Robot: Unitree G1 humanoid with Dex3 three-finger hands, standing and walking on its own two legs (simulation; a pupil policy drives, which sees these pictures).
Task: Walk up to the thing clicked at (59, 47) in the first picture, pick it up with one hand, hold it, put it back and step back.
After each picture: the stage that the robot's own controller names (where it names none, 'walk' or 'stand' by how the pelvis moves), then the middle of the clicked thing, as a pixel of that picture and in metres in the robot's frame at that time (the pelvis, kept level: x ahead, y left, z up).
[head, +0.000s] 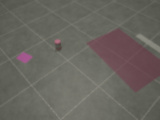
stand; (58, 44) +1.33 +0.29 -0.72
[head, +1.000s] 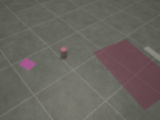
walk; (63, 52) +1.22 +0.17 -0.71
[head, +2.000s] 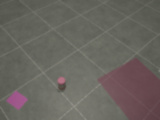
walk; (61, 83) +0.75 +0.16 -0.72
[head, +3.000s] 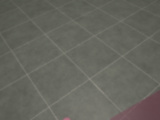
walk; out of the picture +0.44 +0.20 -0.70
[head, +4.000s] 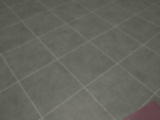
stand; out of the picture +0.35 +0.17 -0.72
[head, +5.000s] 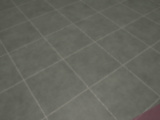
stand; out of the picture +0.35 +0.15 -0.72
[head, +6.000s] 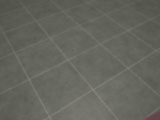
stand; out of the picture +0.35 +0.14 -0.72
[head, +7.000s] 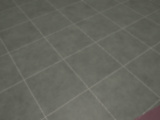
stand; out of the picture +0.34 +0.16 -0.72
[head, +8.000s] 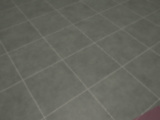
stand; out of the picture +0.34 +0.16 -0.72
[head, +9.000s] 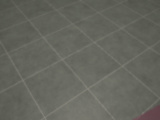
go down; out of the picture +0.34 +0.16 -0.72
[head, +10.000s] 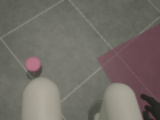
go down; (34, 66) +0.41 +0.23 -0.35
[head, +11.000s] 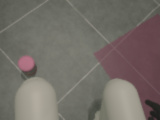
approach; (28, 66) +0.41 +0.25 -0.31
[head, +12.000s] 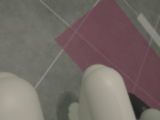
close in; out of the picture +0.37 +0.29 -0.21
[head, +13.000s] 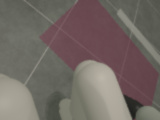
close; out of the picture +0.38 +0.29 -0.21
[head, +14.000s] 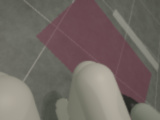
lift; out of the picture +0.37 +0.29 -0.22
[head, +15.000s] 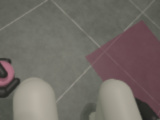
lift; (2, 78) +0.31 +0.28 -0.09
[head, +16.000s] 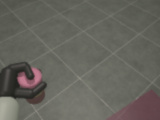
hold; (32, 86) +0.33 +0.18 +0.04
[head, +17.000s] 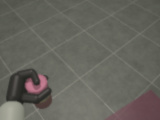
hold; (40, 92) +0.32 +0.17 -0.01
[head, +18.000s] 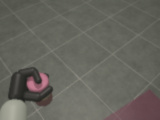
hold; (40, 90) +0.33 +0.17 +0.00
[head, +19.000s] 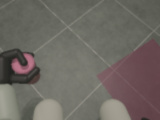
crouch; (27, 70) +0.38 +0.20 -0.08
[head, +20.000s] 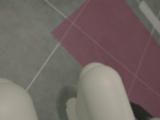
lower; out of the picture +0.39 +0.30 -0.22
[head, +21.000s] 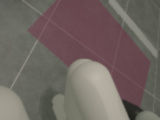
lower; out of the picture +0.41 +0.32 -0.22
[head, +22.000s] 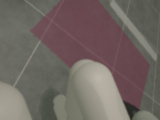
lower; out of the picture +0.41 +0.32 -0.22
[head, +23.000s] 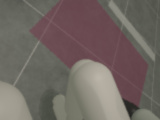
lower; out of the picture +0.40 +0.32 -0.22
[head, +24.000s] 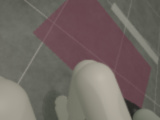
loosen; out of the picture +0.39 +0.30 -0.22
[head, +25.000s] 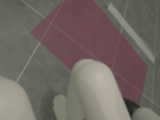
withdraw; out of the picture +0.38 +0.29 -0.22
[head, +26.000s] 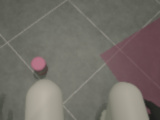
walk; (40, 66) +0.43 +0.23 -0.35
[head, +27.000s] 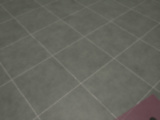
stand; out of the picture +0.35 +0.17 -0.66
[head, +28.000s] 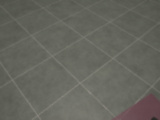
stand; out of the picture +0.37 +0.19 -0.67
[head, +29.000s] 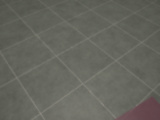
stand; out of the picture +0.37 +0.17 -0.70
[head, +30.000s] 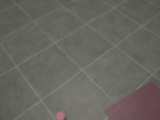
walk; (61, 118) +0.40 +0.19 -0.70
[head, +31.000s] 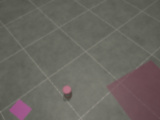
walk; (67, 92) +0.58 +0.16 -0.70
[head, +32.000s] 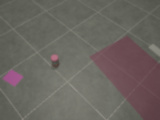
walk; (55, 61) +0.89 +0.26 -0.70
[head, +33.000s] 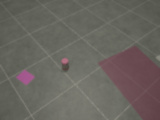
stand; (65, 64) +0.98 +0.20 -0.71
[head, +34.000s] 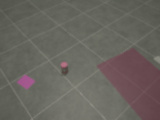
stand; (64, 68) +1.00 +0.21 -0.73
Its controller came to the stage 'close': yes
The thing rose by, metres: 0.71
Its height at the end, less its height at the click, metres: +0.00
